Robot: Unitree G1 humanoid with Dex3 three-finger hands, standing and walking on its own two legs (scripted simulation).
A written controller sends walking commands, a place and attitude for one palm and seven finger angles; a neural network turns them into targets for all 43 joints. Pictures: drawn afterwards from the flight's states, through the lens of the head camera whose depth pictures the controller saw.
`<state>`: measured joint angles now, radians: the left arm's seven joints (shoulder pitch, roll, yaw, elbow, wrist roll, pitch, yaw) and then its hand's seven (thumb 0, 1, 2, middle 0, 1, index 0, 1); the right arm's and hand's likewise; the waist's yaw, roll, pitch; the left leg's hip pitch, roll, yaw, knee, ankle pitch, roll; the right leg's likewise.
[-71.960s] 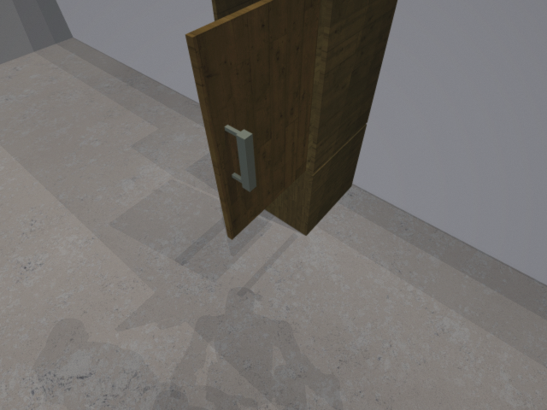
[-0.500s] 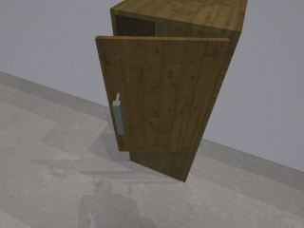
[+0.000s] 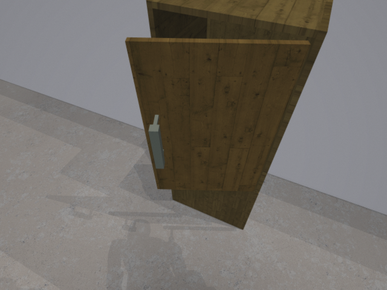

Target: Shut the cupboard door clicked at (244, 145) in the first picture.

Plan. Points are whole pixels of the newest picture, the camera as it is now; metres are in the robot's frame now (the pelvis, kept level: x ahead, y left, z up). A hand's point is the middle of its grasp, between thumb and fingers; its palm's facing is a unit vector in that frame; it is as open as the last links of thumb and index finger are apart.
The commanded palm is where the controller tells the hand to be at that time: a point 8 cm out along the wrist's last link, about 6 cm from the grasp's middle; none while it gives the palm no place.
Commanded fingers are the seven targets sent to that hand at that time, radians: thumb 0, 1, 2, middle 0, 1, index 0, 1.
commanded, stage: look again from close up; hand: left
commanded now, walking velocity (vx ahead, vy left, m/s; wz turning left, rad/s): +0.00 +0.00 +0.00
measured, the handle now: (158, 142) +0.50 +0.12 -0.03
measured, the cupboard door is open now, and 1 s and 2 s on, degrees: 23 23 23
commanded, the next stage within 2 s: raise the hand and make a fist in 0.28 s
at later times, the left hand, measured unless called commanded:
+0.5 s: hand (101, 283) +0.16 +0.20 -0.08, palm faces +0.22 -0.95 -0.21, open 7.3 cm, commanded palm +0.12 +0.23 -0.06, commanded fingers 0.00 0.90 0.90 -0.31 -0.42 -0.31 -0.42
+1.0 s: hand (112, 270) +0.17 +0.17 -0.03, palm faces +0.07 -1.00 -0.07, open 5.2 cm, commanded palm +0.15 +0.23 -0.05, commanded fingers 0.00 0.90 0.90 -0.77 -0.92 -0.77 -0.92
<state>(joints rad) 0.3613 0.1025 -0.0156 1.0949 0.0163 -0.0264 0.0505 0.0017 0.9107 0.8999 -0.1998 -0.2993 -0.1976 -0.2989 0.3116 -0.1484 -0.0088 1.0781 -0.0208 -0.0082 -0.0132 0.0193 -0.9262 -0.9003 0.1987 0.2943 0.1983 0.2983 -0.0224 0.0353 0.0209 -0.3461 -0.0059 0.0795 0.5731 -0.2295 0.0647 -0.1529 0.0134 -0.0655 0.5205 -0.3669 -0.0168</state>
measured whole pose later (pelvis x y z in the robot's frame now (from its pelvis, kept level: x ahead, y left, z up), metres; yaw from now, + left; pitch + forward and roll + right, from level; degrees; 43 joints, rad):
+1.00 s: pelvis -0.01 -0.03 -0.11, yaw +4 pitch +14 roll -3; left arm 0.44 0.26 0.14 -0.05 -0.32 -0.58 -0.30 0.02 0.91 0.90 -0.59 -0.73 -0.59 -0.73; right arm 0.17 -0.26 0.01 0.55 0.04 -0.31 -0.04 0.01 -0.90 -0.90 0.20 0.29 0.20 0.30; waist 0.04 0.03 -0.13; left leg -1.03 -0.03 -0.05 1.31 -0.51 0.02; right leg -0.97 0.06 -0.16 1.25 -0.53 -0.10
